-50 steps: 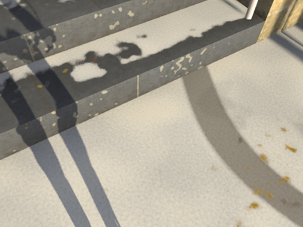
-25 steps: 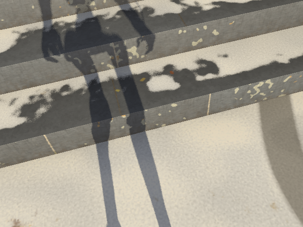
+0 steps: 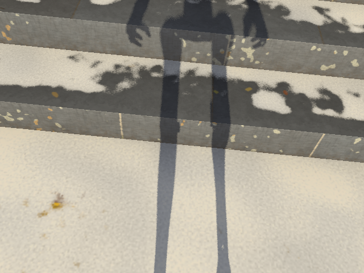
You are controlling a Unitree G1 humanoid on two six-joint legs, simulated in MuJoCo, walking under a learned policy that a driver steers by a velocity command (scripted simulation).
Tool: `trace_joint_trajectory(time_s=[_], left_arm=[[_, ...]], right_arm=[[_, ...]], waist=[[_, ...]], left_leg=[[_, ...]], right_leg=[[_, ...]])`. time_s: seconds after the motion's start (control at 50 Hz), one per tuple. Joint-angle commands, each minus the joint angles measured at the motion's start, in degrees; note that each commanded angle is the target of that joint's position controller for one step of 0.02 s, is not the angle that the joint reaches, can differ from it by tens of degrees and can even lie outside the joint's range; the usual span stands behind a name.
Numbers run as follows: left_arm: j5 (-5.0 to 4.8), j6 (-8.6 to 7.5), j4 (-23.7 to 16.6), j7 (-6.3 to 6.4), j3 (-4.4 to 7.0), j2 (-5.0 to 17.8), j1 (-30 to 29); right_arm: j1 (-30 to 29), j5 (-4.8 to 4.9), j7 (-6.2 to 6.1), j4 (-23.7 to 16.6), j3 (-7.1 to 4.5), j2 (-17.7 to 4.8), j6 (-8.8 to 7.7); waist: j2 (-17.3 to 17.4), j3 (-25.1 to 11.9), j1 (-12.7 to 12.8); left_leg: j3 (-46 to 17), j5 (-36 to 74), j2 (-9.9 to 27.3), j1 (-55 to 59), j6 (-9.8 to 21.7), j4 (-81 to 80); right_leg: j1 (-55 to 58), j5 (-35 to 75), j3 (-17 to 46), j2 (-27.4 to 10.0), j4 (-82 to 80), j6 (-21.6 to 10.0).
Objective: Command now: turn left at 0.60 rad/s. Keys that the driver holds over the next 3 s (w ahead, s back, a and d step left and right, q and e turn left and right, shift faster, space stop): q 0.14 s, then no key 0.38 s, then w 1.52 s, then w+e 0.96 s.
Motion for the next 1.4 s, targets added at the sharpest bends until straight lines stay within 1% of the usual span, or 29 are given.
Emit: trace_joint_trajectory(time_s=[0.02,0.2,0.28,0.3,0.32,0.34,0.36,0.4,0.44,0.52,0.6,0.64,0.66,0.68,0.7,0.74,0.82,0.92,0.96,1.0,1.02,1.04,1.06,1.08,1.1,1.14,1.2,1.28,1.4], left_arm=[[-0.14,-0.17,-3.7,0.07,1.2,4.5,-0.4],[-0.93,-0.86,-5.2,0.89,0.36,3.9,-3.6],[-1.26,-1.62,-4.2,1.55,-0.21,2.9,0.7],[-0.76,-2.16,-3.7,1.95,-0.32,2.9,2.1],[0.27,-2.7,-4.4,2.48,-0.15,5.9,1.1],[-0.04,-2.61,-6.1,2.09,0.49,10.9,-3.2],[-0.25,-2.51,-4.5,1.58,0.59,9.3,-0.5],[-0.6,-2.91,-4.2,0.96,-1.1,3.9,-4.3],[-0.38,-3.17,-3.6,1.34,-1.37,3.5,-5.1],[-0.46,-3.05,-1.1,1.01,-1.28,3.9,-1.6],[-0.08,-1.41,1.9,0.07,0.57,7.5,2.8],[-0.47,-1.16,2.0,-0.05,0.54,5.8,1.6],[-0.52,-1.7,0.6,-0.23,0.06,3.7,-1.6],[-1.11,-2.56,-2.4,-0.61,-0.75,0.9,-7.5],[-0.04,-3.31,-4.0,-0.69,-0.31,3.1,-11.5],[0.12,-4.44,-2.5,-1.28,0.41,4.4,-8.4],[0.55,-4.74,-1.6,-3.1,0.2,2.9,-7.8],[0.16,-4.36,-3.9,-3.54,-0.52,1.4,-12.4],[0.0,-4.38,-3.0,-2.87,-0.06,2.2,-9.0],[0.41,-4.96,1.5,-1.53,1.35,4.3,3.2],[1.28,-5.59,3.7,-0.58,2.58,8.1,13.2],[1.75,-5.88,4.7,-0.33,3.9,15.6,19.7],[0.02,-5.55,5.2,-0.64,3.07,12.0,16.1],[-0.34,-5.59,3.9,-0.82,2.22,8.9,8.7],[-0.34,-6.04,3.4,-1.19,1.38,5.6,4.8],[-0.39,-7.08,4.2,-1.19,0.48,3.1,3.2],[-0.8,-8.38,6.8,-1.26,0.39,2.9,6.6],[-1.07,-8.52,9.7,-1.23,0.0,1.8,10.9],[-0.96,-8.96,12.9,-0.76,-0.17,2.2,15.1]], right_arm=[[1.5,-0.13,-0.23,-2.8,-2.7,-9.7,-0.86],[2.9,-1.32,-0.18,-2.5,-3.04,-10.3,-0.59],[0.1,-0.75,-0.45,-2.1,-2.39,-9.0,-0.35],[-0.2,-0.23,-0.75,-2.0,-1.88,-7.9,-0.46],[2.3,-0.22,-0.83,-2.2,-0.82,-4.3,-0.8],[5.7,-0.19,-1.18,-2.3,-0.62,-3.5,-0.94],[4.3,-1.38,-1.5,-1.2,-1.82,-7.9,-0.44],[3.8,-0.86,-0.96,0.6,-1.91,-7.0,-0.05],[4.5,-0.85,-0.2,1.7,-1.45,-5.7,0.27],[1.6,-0.42,-0.31,3.0,0.08,-3.1,0.62],[1.8,-1.33,-0.7,5.0,0.59,-3.5,-0.38],[4.4,-1.81,-0.97,6.7,0.99,-2.9,-1.8],[8.4,-2.23,-1.32,7.8,0.78,-4.7,-2.68],[12.6,-1.83,-1.6,9.2,-0.52,-9.6,-3.14],[14.3,-1.79,-1.38,10.6,-1.25,-11.0,-3.7],[11.2,-1.68,-1.22,10.5,-0.52,-7.7,-4.9],[10.6,-1.25,-0.84,11.8,0.01,-5.5,-6.5],[12.7,-1.17,-0.56,14.1,-0.32,-7.1,-6.98],[12.0,-0.98,-0.52,14.6,-0.51,-8.0,-6.94],[11.5,-0.85,-0.57,15.2,-0.38,-8.1,-6.91],[10.3,-0.92,-0.49,14.0,0.14,-6.8,-7.12],[14.0,0.02,-0.31,11.7,1.69,0.1,-7.21],[11.5,-1.39,-0.31,12.3,0.39,-5.0,-6.98],[8.8,-1.43,0.19,11.5,-0.05,-5.8,-6.97],[7.1,-1.4,0.75,11.5,0.22,-4.9,-7.16],[8.3,-1.99,1.24,12.5,0.66,-2.9,-6.33],[6.0,-2.2,1.93,12.1,0.86,-1.7,-5.37],[-4.6,-2.27,2.38,8.7,1.17,-1.0,-5.07],[-15.7,-1.74,2.57,5.2,2.08,0.3,-5.59]], waist=[[8.5,-5.7,-0.9],[9.8,-6.1,-2.3],[9.4,-6.4,0.8],[7.8,-6.3,1.7],[-1.4,-7.2,-0.1],[-9.5,-5.8,-2.5],[-7.2,-6.3,-0.3],[-3.6,-2.9,-2.2],[-6.7,-3.5,-2.4],[-6.4,-5.2,-0.1],[-7.6,-3.3,0.8],[-4.4,-1.0,-1.4],[0.7,-0.9,-3.9],[12.5,0.5,-6.5],[13.8,6.1,-8.0],[8.4,6.8,-4.5],[9.6,2.5,-3.2],[10.3,3.5,-3.5],[9.8,2.7,-1.5],[5.2,-2.8,4.3],[-0.2,-9.1,8.9],[-15.6,-16.6,8.0],[-7.8,-12.3,6.2],[-4.1,-4.5,2.7],[-0.9,-1.5,1.4],[-1.9,-1.0,-1.2],[-1.5,-0.8,-1.7],[-0.2,1.8,-0.1],[-0.9,2.3,2.2]], left_leg=[[-14.3,22.8,13.4,7.7,8.3,-5.8],[-21.6,19.8,12.9,3.6,8.4,-2.9],[-22.8,21.7,10.8,-0.5,4.7,0.1],[-22.2,14.8,9.0,-3.7,2.0,1.6],[-16.9,1.0,4.7,-7.6,-1.3,8.5],[-6.7,-17.0,-5.3,-13.4,-3.3,14.8],[-4.9,-21.3,-2.6,-9.7,-3.9,23.9],[-5.6,-15.3,-1.3,-8.0,-4.8,28.4],[-4.2,-13.0,-1.3,-7.9,-5.8,27.6],[0.3,-13.8,0.7,-4.7,-6.7,15.0],[6.3,-10.8,-0.5,0.6,-3.7,2.2],[4.1,-8.4,1.3,10.3,-0.3,-3.9],[-3.7,-14.2,7.2,17.0,2.3,-7.1],[-19.7,-28.2,15.9,17.5,7.0,-13.7],[-29.1,-29.0,24.0,15.6,10.8,-19.5],[-24.6,-19.9,22.3,16.3,11.1,-19.2],[-11.6,-1.4,15.9,16.2,8.4,-18.1],[-6.8,9.1,16.2,8.9,6.5,-16.1],[-5.9,15.4,17.1,6.1,5.3,-13.3],[-1.4,28.7,13.5,2.1,3.0,2.4],[2.1,22.5,9.8,-5.7,1.4,18.5],[5.7,-12.4,0.4,-20.0,-1.3,39.4],[-1.8,-15.9,1.5,-24.1,0.3,45.5],[-1.3,-10.5,5.4,-25.7,1.4,46.2],[-0.2,-6.2,7.6,-24.1,1.6,43.6],[1.1,-3.4,9.8,-19.1,0.8,39.3],[3.1,0.0,10.2,-20.3,-0.6,36.9],[5.2,7.0,10.9,-27.9,-2.6,28.0],[8.3,14.5,8.2,-22.5,-2.3,11.0]], right_leg=[[-4.9,1.3,1.0,0.3,-1.8,0.5],[3.3,-0.8,1.5,3.0,-15.1,-1.3],[16.2,4.9,0.8,3.8,-31.5,-3.3],[21.7,10.7,2.4,1.8,-39.8,-4.1],[25.6,10.0,13.4,-8.8,-45.7,-6.0],[24.2,21.6,26.0,-19.5,-46.8,-11.7],[18.2,23.4,26.0,-20.8,-45.0,-17.2],[14.8,22.1,17.0,-13.6,-44.8,-15.0],[17.3,26.9,11.7,-9.6,-43.5,-12.9],[22.0,30.4,10.2,-8.7,-40.6,-13.0],[18.6,-5.8,14.8,-7.8,-44.6,-13.1],[8.5,-14.9,14.6,-6.3,-43.5,-11.2],[-0.1,-14.3,11.9,-4.3,-37.1,-9.6],[-8.6,-8.2,1.6,3.5,-25.2,-6.7],[-14.4,-5.9,-2.2,3.4,-16.9,-6.3],[-15.8,-2.0,0.6,0.0,-10.1,-6.2],[-11.0,4.5,-2.6,-0.8,-10.3,-4.5],[-0.7,8.6,-5.0,-0.2,-21.1,-4.7],[7.7,9.7,-6.2,1.4,-24.7,-6.0],[24.8,10.1,-6.8,4.3,-29.7,-7.7],[36.8,2.3,2.3,-3.5,-33.1,-10.0],[46.1,-14.9,32.8,-21.5,-44.1,-15.8],[38.5,-20.5,42.2,-21.4,-50.3,-16.8],[31.4,-19.2,33.5,-20.2,-49.5,-16.2],[25.8,-10.4,26.4,-17.2,-50.2,-15.5],[20.4,3.0,16.5,-12.5,-51.6,-13.5],[20.4,14.2,10.6,-11.2,-53.2,-14.5],[23.5,19.6,6.2,-9.9,-55.2,-14.9],[26.6,30.6,1.8,-9.5,-53.7,-13.4]])
Next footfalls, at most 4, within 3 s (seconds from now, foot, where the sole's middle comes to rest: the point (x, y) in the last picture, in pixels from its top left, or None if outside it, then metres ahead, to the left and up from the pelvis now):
0.32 right None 0.07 -0.12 -0.78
0.64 left None -0.01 0.07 -0.78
1.02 right None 0.29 -0.12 -0.78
1.54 left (144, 239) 0.57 0.12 -0.78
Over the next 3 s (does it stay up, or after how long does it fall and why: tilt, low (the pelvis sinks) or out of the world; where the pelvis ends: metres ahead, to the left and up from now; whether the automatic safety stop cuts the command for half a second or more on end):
stays up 1.16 0.15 0.16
